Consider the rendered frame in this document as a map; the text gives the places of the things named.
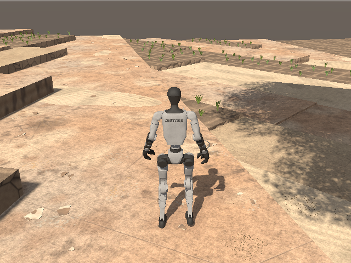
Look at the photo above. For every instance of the robot left forearm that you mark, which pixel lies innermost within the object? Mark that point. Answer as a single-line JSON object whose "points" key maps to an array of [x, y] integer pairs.
{"points": [[148, 143]]}

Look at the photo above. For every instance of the right robot thigh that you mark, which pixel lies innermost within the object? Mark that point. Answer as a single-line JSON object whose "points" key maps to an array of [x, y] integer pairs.
{"points": [[188, 161]]}

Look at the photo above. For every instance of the right robot upper arm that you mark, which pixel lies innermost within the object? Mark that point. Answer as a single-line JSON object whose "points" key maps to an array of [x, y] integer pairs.
{"points": [[191, 115]]}

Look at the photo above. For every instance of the left robot foot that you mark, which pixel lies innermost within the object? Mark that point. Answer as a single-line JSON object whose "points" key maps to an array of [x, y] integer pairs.
{"points": [[162, 223]]}

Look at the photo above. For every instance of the robot right forearm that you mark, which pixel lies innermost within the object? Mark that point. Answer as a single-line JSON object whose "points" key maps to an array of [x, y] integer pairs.
{"points": [[202, 145]]}

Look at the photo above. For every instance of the left robot upper arm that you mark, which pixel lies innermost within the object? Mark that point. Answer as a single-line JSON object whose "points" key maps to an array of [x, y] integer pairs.
{"points": [[154, 125]]}

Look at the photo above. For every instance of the right robot hand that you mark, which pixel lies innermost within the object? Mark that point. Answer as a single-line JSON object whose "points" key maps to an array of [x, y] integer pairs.
{"points": [[206, 156]]}

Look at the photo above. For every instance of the left robot hand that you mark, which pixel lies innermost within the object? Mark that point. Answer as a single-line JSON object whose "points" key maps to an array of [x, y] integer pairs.
{"points": [[149, 152]]}

